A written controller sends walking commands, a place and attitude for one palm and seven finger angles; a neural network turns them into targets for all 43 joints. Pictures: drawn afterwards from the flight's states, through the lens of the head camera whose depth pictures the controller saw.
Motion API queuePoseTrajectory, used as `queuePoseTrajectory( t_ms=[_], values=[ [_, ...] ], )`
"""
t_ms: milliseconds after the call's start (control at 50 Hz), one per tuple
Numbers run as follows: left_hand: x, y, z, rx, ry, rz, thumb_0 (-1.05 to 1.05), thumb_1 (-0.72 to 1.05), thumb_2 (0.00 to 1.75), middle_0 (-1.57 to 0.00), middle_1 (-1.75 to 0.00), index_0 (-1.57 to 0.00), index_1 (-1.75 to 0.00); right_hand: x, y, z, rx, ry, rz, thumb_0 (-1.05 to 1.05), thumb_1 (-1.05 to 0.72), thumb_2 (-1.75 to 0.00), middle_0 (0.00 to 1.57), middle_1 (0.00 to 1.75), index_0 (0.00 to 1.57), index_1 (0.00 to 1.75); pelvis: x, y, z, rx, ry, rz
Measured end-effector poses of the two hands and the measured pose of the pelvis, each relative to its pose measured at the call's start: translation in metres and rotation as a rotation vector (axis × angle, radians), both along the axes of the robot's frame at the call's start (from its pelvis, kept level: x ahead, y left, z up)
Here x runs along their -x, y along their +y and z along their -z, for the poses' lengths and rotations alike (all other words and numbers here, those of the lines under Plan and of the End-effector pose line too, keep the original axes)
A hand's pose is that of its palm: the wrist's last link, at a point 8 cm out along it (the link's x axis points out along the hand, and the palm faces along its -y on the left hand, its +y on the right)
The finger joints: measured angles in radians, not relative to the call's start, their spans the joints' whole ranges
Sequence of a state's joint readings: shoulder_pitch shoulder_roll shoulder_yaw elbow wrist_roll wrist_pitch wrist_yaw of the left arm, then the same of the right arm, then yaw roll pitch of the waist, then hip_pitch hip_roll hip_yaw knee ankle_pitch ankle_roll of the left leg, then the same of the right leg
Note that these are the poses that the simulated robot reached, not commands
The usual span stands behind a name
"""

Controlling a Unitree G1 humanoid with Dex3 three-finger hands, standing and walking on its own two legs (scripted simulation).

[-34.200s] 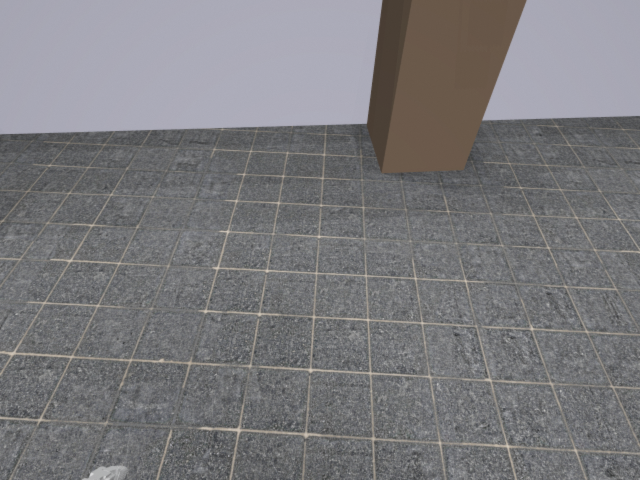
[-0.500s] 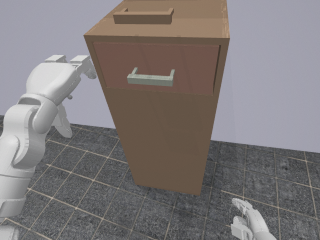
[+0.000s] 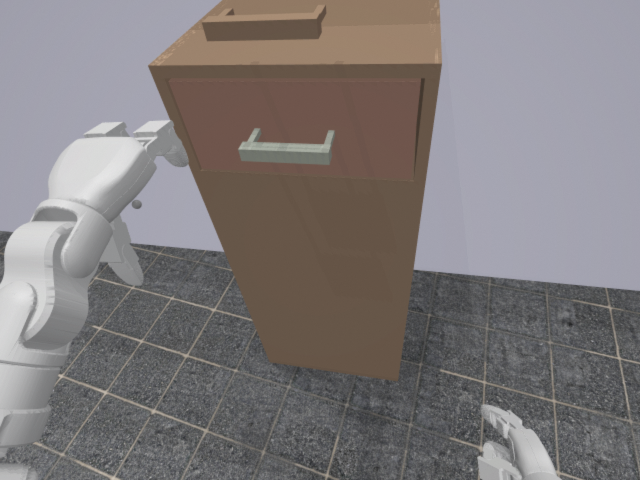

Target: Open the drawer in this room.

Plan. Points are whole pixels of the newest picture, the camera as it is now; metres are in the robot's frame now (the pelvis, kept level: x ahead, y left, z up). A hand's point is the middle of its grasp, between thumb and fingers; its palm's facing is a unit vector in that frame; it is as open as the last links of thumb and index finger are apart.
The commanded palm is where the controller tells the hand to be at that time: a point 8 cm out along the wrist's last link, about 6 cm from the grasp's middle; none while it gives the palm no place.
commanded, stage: move the hooked fingers above the handle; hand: left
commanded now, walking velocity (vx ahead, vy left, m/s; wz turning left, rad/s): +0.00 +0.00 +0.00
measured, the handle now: (288, 144) +0.56 +0.13 +0.14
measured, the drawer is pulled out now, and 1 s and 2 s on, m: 0.00 0.00 0.00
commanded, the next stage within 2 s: none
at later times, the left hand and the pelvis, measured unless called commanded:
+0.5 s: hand (207, 181) +0.39 +0.19 +0.20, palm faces +0.06 -0.02 -1.00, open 13.8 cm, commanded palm +0.36 +0.20 +0.26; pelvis +0.01 -0.01 +0.00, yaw +0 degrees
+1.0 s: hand (257, 152) +0.46 +0.15 +0.19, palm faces +0.05 -0.01 -1.00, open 13.8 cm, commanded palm +0.44 +0.16 +0.26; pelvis +0.03 +0.00 +0.00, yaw +0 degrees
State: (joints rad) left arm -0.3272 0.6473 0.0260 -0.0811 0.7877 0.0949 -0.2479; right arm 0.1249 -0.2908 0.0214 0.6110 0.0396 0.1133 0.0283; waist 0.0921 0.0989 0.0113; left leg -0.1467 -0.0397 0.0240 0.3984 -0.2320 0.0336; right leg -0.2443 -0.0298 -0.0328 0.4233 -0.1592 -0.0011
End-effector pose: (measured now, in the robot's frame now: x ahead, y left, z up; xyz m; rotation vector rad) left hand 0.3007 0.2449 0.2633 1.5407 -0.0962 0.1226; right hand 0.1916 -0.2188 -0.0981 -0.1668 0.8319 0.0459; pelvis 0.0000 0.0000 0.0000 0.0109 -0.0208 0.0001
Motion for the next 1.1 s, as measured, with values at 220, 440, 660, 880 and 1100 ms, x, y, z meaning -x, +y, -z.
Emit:
queuePoseTrajectory(
  t_ms=[220,440,660,880,1100],
  values=[
    [-0.026,-0.031,0.006,-0.013,0.025,0.103,0.0,-0.49,0.3,-0.32,-1.21,-0.33,-1.2,-0.013,0.0,-0.005,-0.005,-0.033,-0.011,0.01,-0.91,-0.9,0.2,0.3,0.2,0.3,-0.003,-0.009,-0.001,0.001,0.01,-0.012],
    [-0.062,-0.041,0.01,-0.023,0.072,0.079,0.0,-0.49,0.31,-0.32,-1.21,-0.32,-1.2,0.007,-0.02,0.008,0.018,0.063,0.044,0.01,-0.91,-0.9,0.2,0.3,0.19,0.3,-0.012,-0.01,-0.001,0.0,0.038,-0.008],
    [-0.088,-0.06,0.013,-0.009,0.03,0.137,0.0,-0.49,0.31,-0.32,-1.21,-0.32,-1.2,0.013,-0.021,0.014,0.017,0.113,0.076,0.01,-0.91,-0.9,0.2,0.3,0.19,0.3,-0.019,-0.006,-0.001,-0.001,0.063,-0.001],
    [-0.12,-0.079,0.02,-0.036,0.089,0.139,0.0,-0.49,0.31,-0.32,-1.21,-0.32,-1.2,0.005,-0.008,0.015,-0.004,0.117,0.084,0.01,-0.91,-0.9,0.2,0.3,0.19,0.3,-0.027,0.0,-0.001,0.0,0.082,-0.004],
    [-0.159,-0.094,0.02,-0.028,0.075,0.151,0.0,-0.49,0.31,-0.32,-1.21,-0.32,-1.2,0.013,-0.009,0.021,0.006,0.172,0.118,0.01,-0.91,-0.9,0.2,0.3,0.19,0.3,-0.038,0.002,0.0,0.0,0.118,0.006]
  ],
)
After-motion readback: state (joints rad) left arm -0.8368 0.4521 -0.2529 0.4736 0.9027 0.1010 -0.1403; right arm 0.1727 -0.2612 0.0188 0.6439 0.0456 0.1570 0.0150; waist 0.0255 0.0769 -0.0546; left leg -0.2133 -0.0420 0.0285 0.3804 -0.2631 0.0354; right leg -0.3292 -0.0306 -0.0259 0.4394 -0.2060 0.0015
